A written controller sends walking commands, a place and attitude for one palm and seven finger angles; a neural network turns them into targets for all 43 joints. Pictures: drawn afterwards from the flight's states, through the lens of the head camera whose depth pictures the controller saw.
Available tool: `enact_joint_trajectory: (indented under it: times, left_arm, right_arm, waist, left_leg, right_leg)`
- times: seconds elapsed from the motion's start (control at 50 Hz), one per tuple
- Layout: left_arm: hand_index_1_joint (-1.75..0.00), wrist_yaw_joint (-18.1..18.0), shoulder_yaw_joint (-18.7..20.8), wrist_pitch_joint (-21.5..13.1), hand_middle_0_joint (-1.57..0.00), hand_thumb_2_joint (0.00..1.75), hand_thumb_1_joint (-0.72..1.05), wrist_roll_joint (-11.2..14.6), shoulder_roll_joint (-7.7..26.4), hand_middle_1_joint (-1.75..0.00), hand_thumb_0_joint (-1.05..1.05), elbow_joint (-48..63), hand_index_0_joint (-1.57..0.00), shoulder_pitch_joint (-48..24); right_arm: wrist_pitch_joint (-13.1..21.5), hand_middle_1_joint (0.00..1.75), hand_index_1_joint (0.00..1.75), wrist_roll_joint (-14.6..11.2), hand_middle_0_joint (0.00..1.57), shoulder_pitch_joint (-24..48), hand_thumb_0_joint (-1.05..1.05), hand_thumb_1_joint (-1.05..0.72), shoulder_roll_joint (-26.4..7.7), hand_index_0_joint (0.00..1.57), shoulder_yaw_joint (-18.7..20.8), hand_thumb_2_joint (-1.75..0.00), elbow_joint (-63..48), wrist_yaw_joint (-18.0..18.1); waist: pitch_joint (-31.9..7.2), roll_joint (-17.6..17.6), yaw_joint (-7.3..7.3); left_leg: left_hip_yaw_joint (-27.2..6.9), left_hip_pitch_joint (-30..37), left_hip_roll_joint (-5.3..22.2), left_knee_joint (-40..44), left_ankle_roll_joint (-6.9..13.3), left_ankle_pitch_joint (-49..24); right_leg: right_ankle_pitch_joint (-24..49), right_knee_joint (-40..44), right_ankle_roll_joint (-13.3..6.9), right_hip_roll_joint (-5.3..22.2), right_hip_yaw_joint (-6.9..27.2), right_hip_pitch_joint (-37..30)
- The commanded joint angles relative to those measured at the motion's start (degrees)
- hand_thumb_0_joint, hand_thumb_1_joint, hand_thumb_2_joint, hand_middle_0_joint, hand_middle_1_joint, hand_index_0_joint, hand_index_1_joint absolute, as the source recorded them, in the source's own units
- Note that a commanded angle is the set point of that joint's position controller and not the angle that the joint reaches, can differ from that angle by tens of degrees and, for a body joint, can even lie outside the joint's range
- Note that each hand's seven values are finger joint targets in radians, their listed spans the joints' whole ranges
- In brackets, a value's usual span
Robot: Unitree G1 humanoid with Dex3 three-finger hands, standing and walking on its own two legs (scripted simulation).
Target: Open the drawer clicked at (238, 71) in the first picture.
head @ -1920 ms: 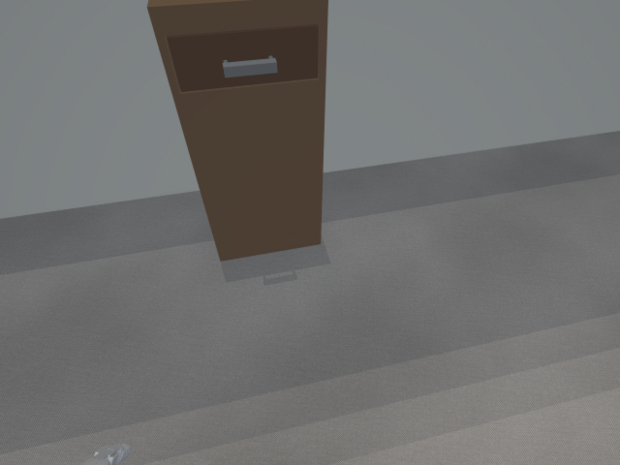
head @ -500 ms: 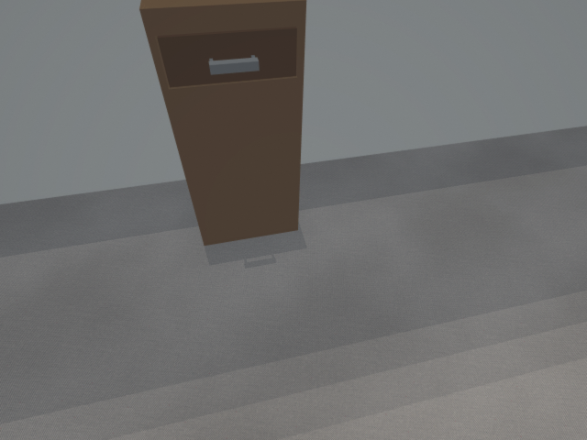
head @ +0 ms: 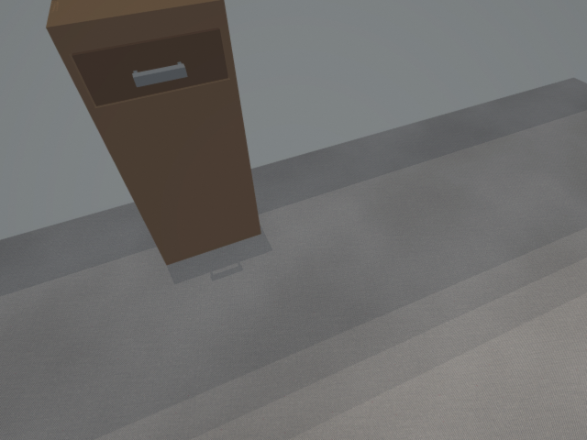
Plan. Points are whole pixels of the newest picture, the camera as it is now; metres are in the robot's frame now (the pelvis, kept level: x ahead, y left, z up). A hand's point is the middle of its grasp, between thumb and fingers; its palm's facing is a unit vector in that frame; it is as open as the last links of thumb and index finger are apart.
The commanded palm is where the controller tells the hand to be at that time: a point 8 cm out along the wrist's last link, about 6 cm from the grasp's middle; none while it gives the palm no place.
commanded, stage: walk to a spot facing it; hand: left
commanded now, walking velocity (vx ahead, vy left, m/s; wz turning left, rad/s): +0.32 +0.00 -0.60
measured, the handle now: (159, 72) +0.97 +0.46 +0.06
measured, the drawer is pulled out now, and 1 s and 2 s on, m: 0.00 0.00 0.00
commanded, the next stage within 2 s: turn to face it in 1.18 s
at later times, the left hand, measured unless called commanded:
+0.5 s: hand out of the picture +0.11 +0.20 -0.15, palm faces -0.08 -0.98 -0.20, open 7.4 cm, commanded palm none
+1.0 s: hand (265, 252) +0.52 +0.12 -0.15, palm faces -0.54 -0.82 -0.19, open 7.4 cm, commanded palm none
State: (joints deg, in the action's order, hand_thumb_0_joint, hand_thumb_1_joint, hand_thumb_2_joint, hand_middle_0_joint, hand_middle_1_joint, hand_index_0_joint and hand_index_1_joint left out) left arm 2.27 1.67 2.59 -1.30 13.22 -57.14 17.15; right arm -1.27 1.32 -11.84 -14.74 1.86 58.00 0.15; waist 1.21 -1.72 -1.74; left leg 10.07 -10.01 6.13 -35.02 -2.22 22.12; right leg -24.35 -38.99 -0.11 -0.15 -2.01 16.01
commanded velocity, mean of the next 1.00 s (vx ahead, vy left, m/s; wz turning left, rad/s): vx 0.17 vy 0.00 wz -0.56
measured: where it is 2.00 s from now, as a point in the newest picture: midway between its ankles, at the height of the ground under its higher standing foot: (318, 417)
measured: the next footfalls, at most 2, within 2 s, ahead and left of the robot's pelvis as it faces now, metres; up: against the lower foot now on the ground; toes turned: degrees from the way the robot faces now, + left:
left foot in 0.54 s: +0.33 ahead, +0.11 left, +0.00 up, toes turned -10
right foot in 1.10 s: +0.34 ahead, -0.13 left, +0.00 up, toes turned -44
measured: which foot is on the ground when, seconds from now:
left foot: down 0.00-0.00, up 0.02-0.52, down 0.54-1.00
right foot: down 0.00-0.54, up 0.56-1.00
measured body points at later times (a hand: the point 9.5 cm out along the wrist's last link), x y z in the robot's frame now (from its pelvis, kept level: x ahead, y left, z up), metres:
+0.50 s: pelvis +0.16 +0.02 +0.01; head +0.18 +0.02 +0.46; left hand +0.12 +0.25 -0.14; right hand +0.25 -0.23 -0.12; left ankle +0.28 +0.12 -0.70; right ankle +0.01 -0.08 -0.72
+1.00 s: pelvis +0.31 +0.03 +0.01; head +0.34 +0.02 +0.46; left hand +0.55 +0.16 -0.13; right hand +0.14 -0.16 -0.14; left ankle +0.29 +0.12 -0.72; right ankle +0.32 -0.12 -0.68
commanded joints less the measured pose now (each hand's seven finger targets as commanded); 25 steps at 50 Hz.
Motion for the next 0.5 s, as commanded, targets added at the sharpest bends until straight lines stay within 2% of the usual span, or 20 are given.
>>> enact_joint_trajectory:
  times: [0.0,0.02,0.04,0.06,0.08,0.1,0.12,0.14,0.18,0.24,0.26,0.32,0.36,0.4,0.42,0.44,0.46,0.48]
  left_arm:
    - [-0.30,-2.53,4.00,-3.62,-0.20,0.90,0.90,-0.03,15.18,-0.30,0.00,0.73,-0.20,16.48]
    - [-0.30,-3.07,4.02,-4.14,-0.20,0.90,0.90,0.24,14.11,-0.30,0.00,1.53,-0.20,14.19]
    - [-0.30,-2.94,3.82,-4.63,-0.20,0.90,0.90,0.38,12.45,-0.30,0.00,2.13,-0.20,11.26]
    - [-0.30,-2.98,3.31,-4.99,-0.20,0.90,0.90,0.31,10.48,-0.30,0.00,2.68,-0.20,8.83]
    - [-0.30,-2.87,2.92,-5.42,-0.20,0.90,0.90,0.21,9.09,-0.30,0.00,3.26,-0.20,7.20]
    - [-0.30,-2.72,2.74,-5.83,-0.20,0.90,0.90,0.20,8.13,-0.30,0.00,3.31,-0.20,7.36]
    - [-0.30,-2.66,2.77,-6.22,-0.20,0.90,0.90,0.25,8.06,-0.30,0.00,2.90,-0.20,7.72]
    - [-0.30,-2.58,2.77,-6.41,-0.20,0.90,0.90,0.37,7.62,-0.30,0.00,2.50,-0.20,8.64]
    - [-0.30,-2.65,2.75,-6.79,-0.20,0.90,0.90,0.39,6.68,-0.30,0.00,1.55,-0.20,10.44]
    - [-0.30,-2.90,2.60,-7.07,-0.20,0.90,0.90,0.30,5.17,-0.30,0.00,0.14,-0.20,13.55]
    - [-0.30,-3.15,2.73,-7.15,-0.20,0.90,0.90,0.12,5.47,-0.30,0.00,-0.13,-0.20,13.68]
    - [-0.30,-3.56,2.68,-7.19,-0.20,0.90,0.90,-0.15,4.86,-0.30,0.00,-0.94,-0.20,15.15]
    - [-0.30,-4.01,2.82,-6.99,-0.20,0.90,0.90,-0.59,5.01,-0.30,0.00,-1.32,-0.20,15.53]
    - [-0.30,-4.15,2.91,-6.69,-0.20,0.90,0.90,-0.58,5.38,-0.30,0.00,-1.28,-0.20,14.88]
    - [-0.30,-4.23,3.08,-6.57,-0.20,0.90,0.90,-0.58,5.75,-0.30,0.00,-1.10,-0.20,13.84]
    - [-0.30,-4.19,3.33,-6.47,-0.20,0.90,0.90,-0.54,6.34,-0.30,0.00,-0.61,-0.20,12.49]
    - [-0.30,-4.09,3.57,-6.50,-0.20,0.90,0.90,-0.44,6.91,-0.30,0.00,-0.35,-0.20,10.47]
    - [-0.30,-3.95,4.03,-6.57,-0.20,0.90,0.90,0.02,7.39,-0.30,0.00,0.44,-0.20,8.22]
  right_arm:
    - [2.13,0.30,0.30,-0.10,0.20,12.25,0.00,-0.90,-5.01,0.20,1.31,-0.90,-10.74,-0.39]
    - [2.56,0.30,0.30,-0.10,0.20,11.41,0.00,-0.90,-6.28,0.20,1.78,-0.90,-10.69,-0.61]
    - [2.81,0.30,0.30,-0.25,0.20,10.85,0.00,-0.90,-6.13,0.20,2.03,-0.90,-9.87,-0.72]
    - [3.05,0.30,0.30,-0.09,0.20,9.52,0.00,-0.90,-5.98,0.20,2.27,-0.90,-8.74,-0.87]
    - [2.90,0.30,0.30,0.11,0.20,8.01,0.00,-0.90,-5.34,0.20,2.42,-0.90,-7.95,-1.05]
    - [2.69,0.30,0.30,0.17,0.20,6.82,0.00,-0.90,-4.52,0.20,2.43,-0.90,-7.54,-1.15]
    - [2.58,0.30,0.30,0.09,0.20,5.58,0.00,-0.90,-3.64,0.20,2.42,-0.90,-7.13,-1.18]
    - [2.48,0.30,0.30,0.08,0.20,5.02,0.00,-0.90,-2.98,0.20,2.46,-0.90,-6.91,-1.23]
    - [2.42,0.30,0.30,0.04,0.20,4.65,0.00,-0.90,-2.23,0.20,2.57,-0.90,-7.10,-1.28]
    - [2.67,0.30,0.30,0.07,0.20,6.69,0.00,-0.90,-1.52,0.20,2.48,-0.90,-8.11,-1.21]
    - [2.87,0.30,0.30,-0.03,0.20,7.41,0.00,-0.90,-1.34,0.20,2.51,-0.90,-8.58,-1.28]
    - [3.29,0.30,0.30,-0.11,0.20,11.88,0.00,-0.90,-0.79,0.20,2.15,-0.90,-10.48,-1.35]
    - [3.80,0.30,0.30,-0.31,0.20,14.49,0.00,-0.90,-0.02,0.20,1.97,-0.90,-11.64,-1.40]
    - [4.22,0.30,0.30,-0.46,0.20,15.21,0.00,-0.90,0.59,0.20,1.69,-0.90,-12.14,-1.48]
    - [4.46,0.30,0.30,-0.64,0.20,14.37,0.00,-0.90,0.65,0.20,1.71,-0.90,-12.15,-1.40]
    - [4.67,0.30,0.30,-0.81,0.20,12.48,0.00,-0.90,0.24,0.20,1.84,-0.90,-11.86,-1.23]
    - [5.01,0.30,0.30,-0.79,0.20,7.47,0.00,-0.90,-0.62,0.20,2.19,-0.90,-10.30,-0.70]
    - [5.27,0.30,0.30,-0.71,0.20,-1.59,0.00,-0.90,-2.12,0.20,2.55,-0.90,-7.54,0.07]
  waist:
    - [7.41,23.48,-7.78]
    - [6.68,15.79,-5.31]
    - [7.12,12.93,-3.93]
    - [6.84,7.75,-2.13]
    - [6.86,5.56,-0.72]
    - [6.08,4.11,0.01]
    - [4.85,3.74,0.73]
    - [4.12,4.60,0.72]
    - [3.12,6.27,0.63]
    - [2.12,7.08,-0.45]
    - [1.52,7.19,-0.56]
    - [3.08,7.37,-2.01]
    - [3.11,7.79,-2.94]
    - [3.48,9.34,-3.18]
    - [3.59,10.78,-2.55]
    - [3.14,10.61,-1.52]
    - [1.06,9.49,1.25]
    - [-2.10,9.07,5.24]
  left_leg:
    - [-4.84,-35.99,-3.61,-30.92,0.32,14.79]
    - [-9.95,-35.30,-0.97,-32.43,0.97,7.55]
    - [-10.24,-33.72,0.20,-33.60,1.08,2.80]
    - [-10.82,-31.96,1.00,-33.42,0.83,-0.09]
    - [-10.74,-30.15,1.39,-32.13,0.15,-3.49]
    - [-10.26,-28.69,1.04,-31.15,-0.42,-6.20]
    - [-9.85,-28.61,0.81,-30.28,-0.84,-8.17]
    - [-9.47,-28.55,0.67,-29.53,-1.18,-9.81]
    - [-9.27,-29.53,0.43,-28.65,-1.59,-12.41]
    - [-9.21,-32.92,0.17,-27.13,-2.01,-13.80]
    - [-9.14,-33.79,0.47,-25.88,-2.04,-13.57]
    - [-8.38,-35.17,0.50,-21.23,-2.05,-12.21]
    - [-7.95,-33.21,0.06,-15.51,-1.51,-9.09]
    - [-6.93,-28.40,-1.42,-9.66,-0.75,-7.88]
    - [-6.98,-24.73,-1.93,-6.61,-0.18,-7.01]
    - [-6.30,-19.51,-2.99,-3.48,0.39,-6.19]
    - [-5.28,-10.99,-4.44,1.16,0.94,-7.14]
    - [-5.40,1.46,-5.19,6.28,1.64,-11.96]
  right_leg:
    - [-3.39,31.77,-10.22,20.90,42.90,-12.02]
    - [-3.36,31.43,-12.16,20.43,39.92,-12.12]
    - [-4.91,31.03,-12.13,18.45,38.58,-9.16]
    - [-3.67,29.57,-12.00,17.38,35.65,-7.37]
    - [-0.77,29.37,-11.40,15.83,31.09,-5.47]
    - [3.12,29.29,-10.75,14.12,28.10,-4.89]
    - [7.70,28.83,-10.46,13.02,25.24,-6.29]
    - [10.70,28.34,-9.88,11.73,22.83,-7.07]
    - [14.59,28.00,-9.16,10.23,20.88,-9.10]
    - [19.37,27.04,-8.93,9.74,20.82,-14.09]
    - [20.45,26.48,-9.57,10.30,20.86,-15.81]
    - [25.30,25.71,-10.87,11.11,22.19,-17.75]
    - [30.21,23.86,-11.21,11.83,22.83,-19.36]
    - [35.22,22.01,-10.30,10.84,22.09,-17.97]
    - [37.64,20.81,-9.96,10.76,22.46,-16.45]
    - [40.86,18.94,-9.58,10.45,22.07,-14.35]
    - [44.74,14.21,-8.66,9.18,20.82,-11.43]
    - [45.42,6.44,-6.92,5.90,18.29,-6.00]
